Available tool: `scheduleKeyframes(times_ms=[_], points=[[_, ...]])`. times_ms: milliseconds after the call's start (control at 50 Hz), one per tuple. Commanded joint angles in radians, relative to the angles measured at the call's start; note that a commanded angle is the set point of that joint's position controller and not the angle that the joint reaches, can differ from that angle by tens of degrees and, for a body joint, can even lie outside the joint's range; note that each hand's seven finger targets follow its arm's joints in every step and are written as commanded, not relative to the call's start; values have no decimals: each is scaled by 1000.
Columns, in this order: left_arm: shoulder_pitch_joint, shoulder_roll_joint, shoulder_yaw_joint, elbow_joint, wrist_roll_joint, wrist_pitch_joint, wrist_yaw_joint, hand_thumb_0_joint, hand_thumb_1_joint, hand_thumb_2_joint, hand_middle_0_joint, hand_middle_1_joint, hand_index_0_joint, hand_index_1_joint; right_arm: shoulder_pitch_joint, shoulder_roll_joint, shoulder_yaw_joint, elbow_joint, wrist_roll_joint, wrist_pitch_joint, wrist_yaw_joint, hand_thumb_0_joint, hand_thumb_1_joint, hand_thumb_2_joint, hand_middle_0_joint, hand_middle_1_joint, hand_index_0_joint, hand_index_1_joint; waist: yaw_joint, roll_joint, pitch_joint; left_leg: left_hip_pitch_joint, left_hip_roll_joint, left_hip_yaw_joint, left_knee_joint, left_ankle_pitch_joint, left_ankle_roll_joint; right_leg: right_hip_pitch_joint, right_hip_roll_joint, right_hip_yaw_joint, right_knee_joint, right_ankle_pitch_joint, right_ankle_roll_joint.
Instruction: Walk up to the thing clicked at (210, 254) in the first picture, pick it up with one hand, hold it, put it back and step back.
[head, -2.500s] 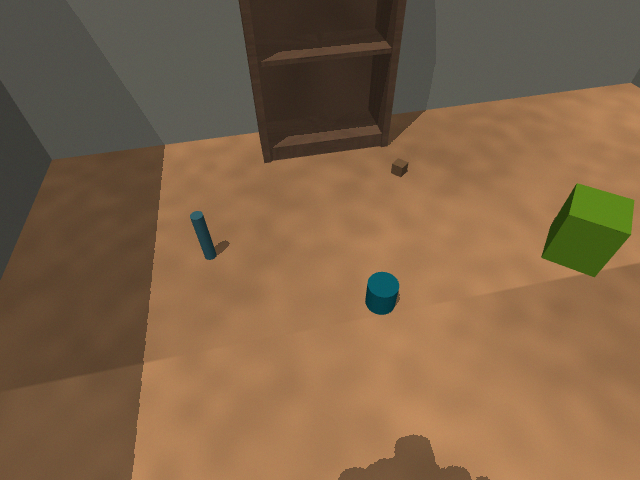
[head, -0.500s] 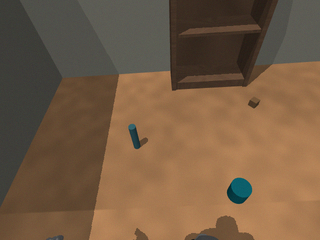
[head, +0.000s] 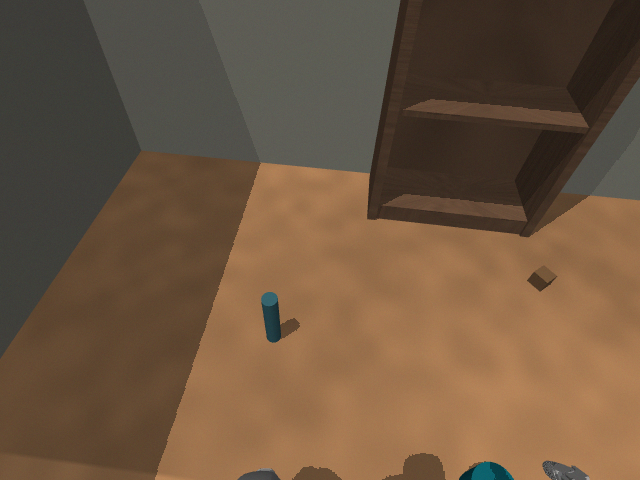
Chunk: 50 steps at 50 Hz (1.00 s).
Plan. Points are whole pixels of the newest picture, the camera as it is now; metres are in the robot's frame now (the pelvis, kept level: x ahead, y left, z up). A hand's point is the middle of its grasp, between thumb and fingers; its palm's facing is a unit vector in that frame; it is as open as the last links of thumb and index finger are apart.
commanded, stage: walk up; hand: left
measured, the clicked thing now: (271, 318) +0.67 +0.18 -0.63
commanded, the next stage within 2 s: none
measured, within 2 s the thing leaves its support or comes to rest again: neither
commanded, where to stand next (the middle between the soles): +0.30 -0.02 m, yaw -1 degrees
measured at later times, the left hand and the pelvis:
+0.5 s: hand (183, 437) +0.20 +0.21 -0.10, palm faces -0.01 -0.88 -0.47, open 7.4 cm; pelvis +0.15 -0.08 +0.01, yaw -1 degrees
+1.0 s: hand (187, 392) +0.27 +0.23 -0.14, palm faces -0.05 -0.92 -0.38, open 7.4 cm; pelvis +0.22 -0.04 +0.01, yaw +1 degrees
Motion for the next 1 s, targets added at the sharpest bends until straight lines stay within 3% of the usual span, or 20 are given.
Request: scheduleKeyframes(times_ms=[0, 40, 80, 200, 260, 320, 340, 360, 380, 400, 480, 580, 700, 740, 780, 820, 840, 860, 880, 980], points=[[3, 240, 53, -95, 0, -33, 21, 0, 900, 900, -200, -300, -200, -300, 148, -306, -94, -67, 42, -23, -38, 0, -900, -900, 200, 300, 200, 300, -110, 130, -97, 388, 368, -572, -375, -137, 225, -457, -25, 184, 317, 36, -8], [41, 206, 53, -65, -8, -30, 11, 0, 900, 900, -200, -300, -200, -300, 113, -264, -68, -73, 46, -31, -43, 0, -900, -900, 200, 300, 200, 300, -72, 133, -32, 263, 292, -341, -363, 93, 160, -385, -50, 183, 240, 118, 1], [78, 189, 54, -50, -10, -25, 3, 0, 900, 900, -200, -300, -200, -300, 86, -260, -66, -73, 45, -39, -40, 0, -900, -900, 200, 300, 200, 300, -47, 171, -42, 203, 255, -235, -346, 162, 163, -317, -57, 141, 186, 157, 20], [-27, 175, 61, -75, 3, -34, -25, 0, 900, 900, -200, -300, -200, -300, 62, -295, -77, -97, 26, -34, -23, 0, -900, -900, 200, 300, 200, 300, -70, 243, 1, 121, 224, -154, -399, -170, 193, -280, -92, 59, -122, 261, 54], [-12, 183, 74, -53, -1, -47, -24, 0, 900, 900, -200, -300, -200, -300, 30, -298, -74, -108, 28, -22, -15, 0, -900, -900, 200, 300, 200, 300, -43, 241, -12, 39, 223, -163, -346, -266, 174, -145, -64, 40, -213, 310, 43], [151, 222, 99, 18, 6, -64, -5, 0, 900, 900, -200, -300, -200, -300, 1, -236, -53, -117, 24, 3, -11, 0, -900, -900, 200, 300, 200, 300, 47, 64, -90, -95, 150, -98, -56, -332, 113, 150, -13, 21, -291, 310, 38], [220, 271, 117, 30, 11, -74, 10, 0, 900, 900, -200, -300, -200, -300, 54, -173, -32, -110, 24, 9, -10, 0, -900, -900, 200, 300, 200, 300, 80, -136, -116, -171, 74, -22, 208, -318, 81, 240, -70, 132, -407, 141, 28], [233, 349, 131, 3, 18, -86, 26, 0, 900, 900, -200, -300, -200, -300, 97, -118, -10, -120, 25, 13, -9, 0, -900, -900, 200, 300, 200, 300, 72, -306, -90, -313, -38, -13, 474, -339, 20, 224, -297, 543, -602, -63, -33], [154, 363, 117, -32, 7, -88, 28, 0, 900, 900, -200, -300, -200, -300, 104, -192, -31, -101, 28, 28, -18, 0, -900, -900, 200, 300, 200, 300, 38, -159, -50, -313, -28, -126, 538, -311, -5, 112, -411, 749, -701, -132, -102], [69, 373, 112, -54, -3, -84, 28, 0, 900, 900, -200, -300, -200, -300, 102, -256, -50, -84, 25, 32, -24, 0, -900, -900, 200, 300, 200, 300, 3, -158, -7, -303, 27, -153, 554, -300, -5, 36, -429, 796, -723, -183, -152], [-1, 281, 86, -59, -11, -93, 44, 0, 900, 900, -200, -300, -200, -300, 138, -241, -55, -6, 42, 49, -9, 0, -900, -900, 200, 300, 200, 300, -43, -90, -7, -193, 56, -199, 483, -104, -15, -22, -251, 358, -646, 207, -59], [21, 262, 80, -74, -3, -99, 60, 0, 900, 900, -200, -300, -200, -300, 98, -207, -61, -24, 19, 75, 7, 0, -900, -900, 200, 300, 200, 300, -39, -74, -24, -187, 41, -187, 370, -29, -50, 8, -232, 196, -603, 471, -101], [26, 241, 64, -78, 8, -84, 74, 0, 900, 900, -200, -300, -200, -300, -2, -155, -40, -40, 16, 70, -8, 0, -900, -900, 200, 300, 200, 300, -13, -90, -52, -65, 36, -106, 127, -15, -37, 15, -231, 90, -459, 912, -116], [14, 252, 62, -85, 6, -73, 75, 0, 900, 900, -200, -300, -200, -300, -21, -158, -39, -32, 20, 65, -13, 0, -900, -900, 200, 300, 200, 300, 1, -104, -85, 14, 22, -69, 67, -21, -24, 3, -232, 92, -404, 896, -125], [-32, 271, 63, -94, -1, -62, 77, 0, 900, 900, -200, -300, -200, -300, 18, -161, -42, -16, 17, 62, -20, 0, -900, -900, 200, 300, 200, 300, -35, -90, -118, 117, 24, -68, -27, 32, 0, -38, -254, 112, -328, 826, -124], [-38, 222, 41, -95, -11, -49, 78, 0, 900, 900, -200, -300, -200, -300, 74, -204, -59, 16, 6, 53, -28, 0, -900, -900, 200, 300, 200, 300, -74, 23, -143, 251, 11, -86, -164, 117, 42, -114, -182, 73, -173, 608, -66], [15, 168, 17, -107, -14, -48, 76, 0, 900, 900, -200, -300, -200, -300, 116, -278, -80, 4, -3, 46, -30, 0, -900, -900, 200, 300, 200, 300, -87, 200, -197, 335, 148, -277, -218, 71, 85, -190, -107, 39, -33, 385, -23], [57, 133, 4, -101, -18, -41, 74, 0, 900, 900, -200, -300, -200, -300, 76, -326, -86, -19, 0, 44, -29, 0, -900, -900, 200, 300, 200, 300, -52, 309, -179, 388, 284, -518, -259, 60, 155, -362, 19, 21, 67, -40, 10], [48, 198, 23, -63, -13, -27, 88, 0, 900, 900, -200, -300, -200, -300, 80, -362, -100, -12, 24, 53, -27, 0, -900, -900, 200, 300, 200, 300, -82, 333, -185, 331, 351, -588, -314, -163, 256, -356, -20, 42, 177, -119, 5], [20, 207, 29, -13, -2, -27, 65, 0, 900, 900, -200, -300, -200, -300, -32, -268, -64, -43, 19, 57, -32, 0, -900, -900, 200, 300, 200, 300, -57, 258, -63, 114, 184, -342, -328, -232, 174, -289, -49, 63, 42, 43, 19]])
